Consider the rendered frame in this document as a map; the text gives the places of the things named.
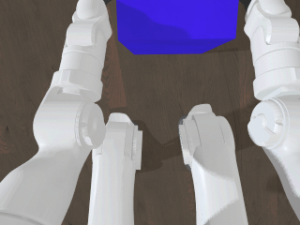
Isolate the left robot upper arm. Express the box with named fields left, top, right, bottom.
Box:
left=0, top=99, right=107, bottom=225

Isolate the left robot forearm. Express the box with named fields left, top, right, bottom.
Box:
left=33, top=0, right=113, bottom=138

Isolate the right robot forearm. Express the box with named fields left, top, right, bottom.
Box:
left=244, top=0, right=300, bottom=101

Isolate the carton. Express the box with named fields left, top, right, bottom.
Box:
left=116, top=0, right=239, bottom=55

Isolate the right robot shin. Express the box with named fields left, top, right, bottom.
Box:
left=186, top=103, right=235, bottom=166

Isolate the right robot hand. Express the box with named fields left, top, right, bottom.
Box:
left=239, top=0, right=251, bottom=11

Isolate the right robot upper arm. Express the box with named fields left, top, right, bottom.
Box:
left=247, top=97, right=300, bottom=221

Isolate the left robot foot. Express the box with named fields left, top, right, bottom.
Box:
left=131, top=121, right=140, bottom=131

